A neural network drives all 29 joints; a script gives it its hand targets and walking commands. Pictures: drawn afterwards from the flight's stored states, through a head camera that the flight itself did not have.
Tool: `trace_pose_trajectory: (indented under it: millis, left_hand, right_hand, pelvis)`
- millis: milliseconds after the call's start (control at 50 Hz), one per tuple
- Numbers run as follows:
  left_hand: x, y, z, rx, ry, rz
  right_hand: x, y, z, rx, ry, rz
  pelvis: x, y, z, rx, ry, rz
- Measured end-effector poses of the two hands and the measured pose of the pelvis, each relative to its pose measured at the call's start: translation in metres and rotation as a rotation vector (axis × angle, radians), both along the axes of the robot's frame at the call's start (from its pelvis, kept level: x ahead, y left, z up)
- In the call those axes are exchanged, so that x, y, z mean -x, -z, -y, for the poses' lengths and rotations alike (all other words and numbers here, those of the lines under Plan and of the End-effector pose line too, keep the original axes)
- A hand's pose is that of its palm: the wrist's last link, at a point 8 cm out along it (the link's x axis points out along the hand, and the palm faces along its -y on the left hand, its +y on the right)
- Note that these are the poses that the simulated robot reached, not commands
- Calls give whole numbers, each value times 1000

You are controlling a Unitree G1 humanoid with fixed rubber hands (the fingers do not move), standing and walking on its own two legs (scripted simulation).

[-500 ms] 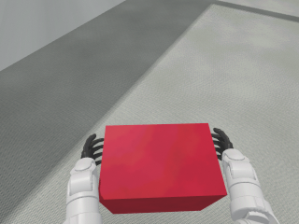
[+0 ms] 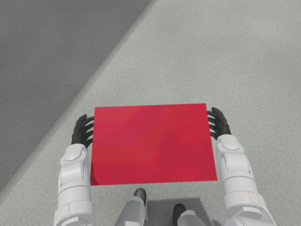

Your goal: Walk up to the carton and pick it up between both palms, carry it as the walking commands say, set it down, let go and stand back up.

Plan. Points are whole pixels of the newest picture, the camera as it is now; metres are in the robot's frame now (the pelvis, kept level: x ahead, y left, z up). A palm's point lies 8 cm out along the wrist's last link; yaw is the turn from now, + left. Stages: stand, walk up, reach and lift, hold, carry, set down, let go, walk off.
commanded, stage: set down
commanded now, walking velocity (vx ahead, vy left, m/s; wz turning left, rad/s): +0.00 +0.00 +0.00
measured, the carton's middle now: (151, 148) +0.33 +0.08 -0.17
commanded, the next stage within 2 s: none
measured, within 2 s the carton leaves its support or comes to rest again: neither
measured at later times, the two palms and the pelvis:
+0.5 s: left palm (90, 139) +0.33 +0.28 -0.15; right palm (210, 130) +0.41 -0.10 -0.16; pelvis -0.04 +0.02 -0.08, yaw +0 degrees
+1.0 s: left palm (99, 138) +0.35 +0.28 -0.25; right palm (202, 131) +0.43 -0.09 -0.25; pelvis -0.05 +0.01 -0.16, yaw -1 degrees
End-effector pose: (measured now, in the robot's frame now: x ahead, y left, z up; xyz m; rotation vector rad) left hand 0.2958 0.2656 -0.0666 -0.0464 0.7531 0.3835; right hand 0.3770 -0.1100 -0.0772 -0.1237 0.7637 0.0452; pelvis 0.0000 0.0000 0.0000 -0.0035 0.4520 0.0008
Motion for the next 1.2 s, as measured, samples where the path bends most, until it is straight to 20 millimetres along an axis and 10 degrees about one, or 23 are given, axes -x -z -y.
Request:
trace_pose_trajectory:
  millis: [1200]
  left_hand:
    - [-70,213,-24,12,10,27]
  right_hand:
    - [-65,205,-22,-26,40,47]
  pelvis:
    - [61,190,-16,13,6,-415]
